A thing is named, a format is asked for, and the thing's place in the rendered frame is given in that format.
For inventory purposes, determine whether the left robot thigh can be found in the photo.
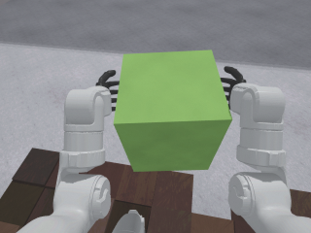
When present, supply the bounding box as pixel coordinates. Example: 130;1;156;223
112;213;145;233

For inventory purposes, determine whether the left robot hand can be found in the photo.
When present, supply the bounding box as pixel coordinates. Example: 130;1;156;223
96;70;120;112

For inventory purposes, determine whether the robot left shin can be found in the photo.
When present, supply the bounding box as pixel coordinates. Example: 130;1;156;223
128;210;139;215

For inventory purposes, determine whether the robot left forearm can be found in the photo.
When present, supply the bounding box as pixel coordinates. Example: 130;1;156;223
52;85;112;210

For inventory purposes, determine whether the carton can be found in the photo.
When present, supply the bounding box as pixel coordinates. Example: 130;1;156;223
113;50;232;172

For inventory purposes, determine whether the robot right upper arm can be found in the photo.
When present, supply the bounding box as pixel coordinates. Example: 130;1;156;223
227;172;311;233

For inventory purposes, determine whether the robot right forearm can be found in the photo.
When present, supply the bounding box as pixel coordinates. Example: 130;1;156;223
229;83;292;207

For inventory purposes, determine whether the robot left upper arm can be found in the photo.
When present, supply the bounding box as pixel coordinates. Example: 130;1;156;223
17;174;111;233

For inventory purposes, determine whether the right robot hand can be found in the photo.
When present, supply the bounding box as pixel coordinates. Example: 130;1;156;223
220;66;246;109

